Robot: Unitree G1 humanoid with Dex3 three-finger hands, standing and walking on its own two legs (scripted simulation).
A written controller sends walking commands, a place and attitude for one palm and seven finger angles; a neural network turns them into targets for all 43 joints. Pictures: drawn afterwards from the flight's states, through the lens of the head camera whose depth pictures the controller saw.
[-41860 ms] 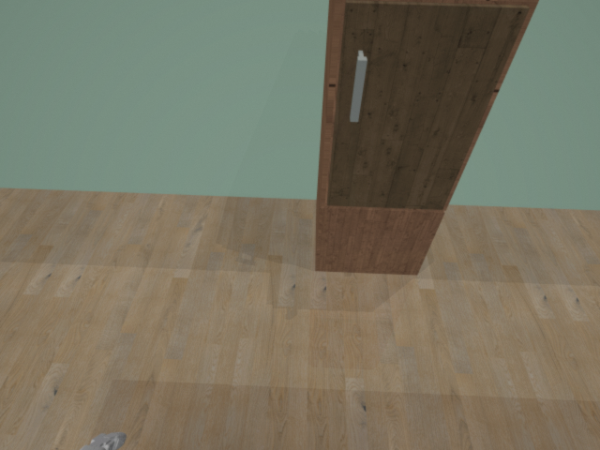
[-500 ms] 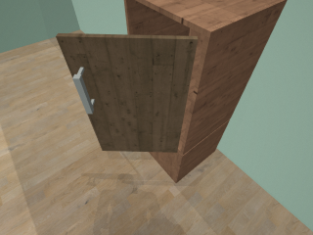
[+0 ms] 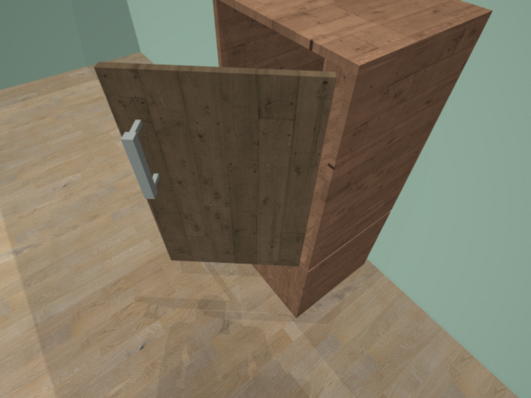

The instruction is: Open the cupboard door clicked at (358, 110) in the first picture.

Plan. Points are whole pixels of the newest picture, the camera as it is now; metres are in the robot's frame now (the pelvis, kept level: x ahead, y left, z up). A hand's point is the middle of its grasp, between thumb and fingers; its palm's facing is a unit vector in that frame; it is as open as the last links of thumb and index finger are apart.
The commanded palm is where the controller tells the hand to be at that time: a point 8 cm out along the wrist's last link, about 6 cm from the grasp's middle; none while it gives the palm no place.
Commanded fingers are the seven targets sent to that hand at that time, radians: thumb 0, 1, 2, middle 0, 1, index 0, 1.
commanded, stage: look again from close up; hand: left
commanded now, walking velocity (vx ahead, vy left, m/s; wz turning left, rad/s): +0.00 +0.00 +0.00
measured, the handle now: (144, 161) +0.50 +0.27 +0.06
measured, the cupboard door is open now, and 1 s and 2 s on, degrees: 50 50 50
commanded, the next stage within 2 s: raise the hand with hooked fingers in 0.38 s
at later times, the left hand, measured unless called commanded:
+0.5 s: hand out of the picture +0.01 +0.17 -0.17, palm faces +0.01 -0.98 -0.22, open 7.4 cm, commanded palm +0.09 +0.23 -0.07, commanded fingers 0.00 0.85 0.88 -0.20 -0.33 -0.20 -0.33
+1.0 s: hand out of the picture +0.12 +0.21 -0.04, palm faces +0.16 -0.99 -0.02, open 9.2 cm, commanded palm +0.13 +0.26 -0.02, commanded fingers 0.00 0.27 0.63 -0.25 -0.70 -0.25 -0.70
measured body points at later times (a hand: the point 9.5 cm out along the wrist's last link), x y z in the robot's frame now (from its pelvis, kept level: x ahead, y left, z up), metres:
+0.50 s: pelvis +0.00 -0.01 +0.00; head +0.01 -0.01 +0.45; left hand +0.01 +0.22 -0.16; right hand +0.03 -0.24 -0.16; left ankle -0.01 +0.11 -0.74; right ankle -0.05 -0.10 -0.74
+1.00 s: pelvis -0.06 -0.02 -0.07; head -0.02 +0.00 +0.37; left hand +0.11 +0.26 -0.04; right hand +0.17 -0.26 -0.12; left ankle -0.01 +0.11 -0.74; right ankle -0.05 -0.10 -0.74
